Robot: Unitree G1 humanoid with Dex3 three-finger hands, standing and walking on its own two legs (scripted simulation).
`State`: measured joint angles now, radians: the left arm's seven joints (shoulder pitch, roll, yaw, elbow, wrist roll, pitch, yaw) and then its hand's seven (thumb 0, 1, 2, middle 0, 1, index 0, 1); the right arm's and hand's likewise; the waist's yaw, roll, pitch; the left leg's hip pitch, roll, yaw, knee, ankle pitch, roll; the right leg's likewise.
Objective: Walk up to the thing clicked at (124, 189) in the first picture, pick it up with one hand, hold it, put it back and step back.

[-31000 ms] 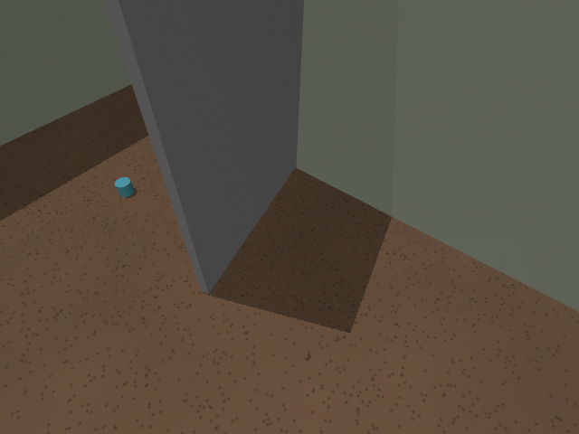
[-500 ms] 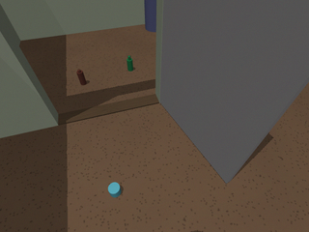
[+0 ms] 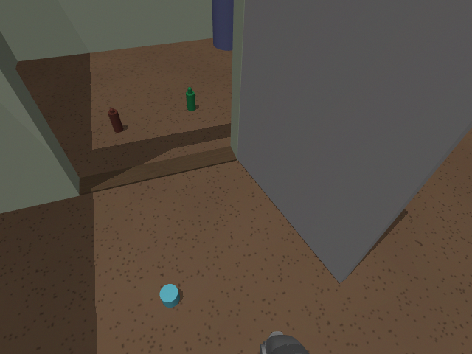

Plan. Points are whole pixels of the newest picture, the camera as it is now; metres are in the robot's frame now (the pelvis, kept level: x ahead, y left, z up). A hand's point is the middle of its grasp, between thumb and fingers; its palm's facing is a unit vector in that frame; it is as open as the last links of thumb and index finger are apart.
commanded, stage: walk up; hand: left
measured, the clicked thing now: (170, 295) +0.46 +0.24 -0.73
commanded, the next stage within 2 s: none
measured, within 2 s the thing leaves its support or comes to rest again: neither
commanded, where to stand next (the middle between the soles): +0.08 +0.02 m, yaw -3 degrees
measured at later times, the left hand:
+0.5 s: hand out of the picture +0.13 +0.30 -0.17, palm faces -0.02 -0.90 -0.43, open 7.4 cm
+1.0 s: hand out of the picture +0.09 +0.30 -0.17, palm faces -0.07 -0.93 -0.36, open 7.4 cm
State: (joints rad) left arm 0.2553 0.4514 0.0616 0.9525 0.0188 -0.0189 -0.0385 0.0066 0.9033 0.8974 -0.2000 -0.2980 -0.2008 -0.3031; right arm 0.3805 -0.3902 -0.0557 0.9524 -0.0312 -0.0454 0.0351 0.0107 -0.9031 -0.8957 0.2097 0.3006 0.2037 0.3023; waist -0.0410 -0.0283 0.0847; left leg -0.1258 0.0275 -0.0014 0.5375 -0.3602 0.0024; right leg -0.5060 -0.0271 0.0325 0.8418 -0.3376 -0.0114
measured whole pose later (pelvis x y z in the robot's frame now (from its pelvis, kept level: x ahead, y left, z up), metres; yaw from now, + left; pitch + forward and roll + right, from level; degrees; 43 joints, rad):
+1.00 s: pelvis +0.03 +0.03 -0.02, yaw -4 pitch -4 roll +1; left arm 0.26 0.40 0.03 0.93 -0.01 0.02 -0.01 0.00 0.90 0.90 -0.20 -0.30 -0.20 -0.30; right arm 0.20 -0.41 -0.05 0.93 -0.01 -0.06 -0.01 0.01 -0.91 -0.90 0.21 0.30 0.20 0.30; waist 0.03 -0.04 0.12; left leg -0.35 0.00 0.04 0.65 -0.23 0.02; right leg -0.27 -0.01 0.05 0.78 -0.45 -0.01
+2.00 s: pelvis -0.01 -0.01 -0.01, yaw -2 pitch -2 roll +0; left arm -0.02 0.41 0.05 1.03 -0.02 0.04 0.01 0.00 0.90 0.90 -0.20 -0.30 -0.20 -0.30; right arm 0.01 -0.39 -0.04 0.99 0.00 0.05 0.01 0.01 -0.90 -0.90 0.21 0.30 0.20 0.30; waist 0.00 0.00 0.16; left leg -0.38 -0.01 -0.09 0.58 -0.17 -0.03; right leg -0.31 -0.02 -0.01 0.72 -0.34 -0.03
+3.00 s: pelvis -0.05 +0.02 -0.04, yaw +2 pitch -4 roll +1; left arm 0.04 0.40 0.06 0.83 0.02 0.06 0.04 0.00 0.90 0.90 -0.20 -0.30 -0.20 -0.30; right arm 0.21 -0.40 -0.06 0.90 -0.02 0.07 0.02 0.01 -0.91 -0.90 0.21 0.30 0.20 0.30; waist 0.00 -0.01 0.17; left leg -0.32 -0.01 -0.01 0.88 -0.50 0.00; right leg -0.62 -0.04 0.07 0.89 -0.38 -0.01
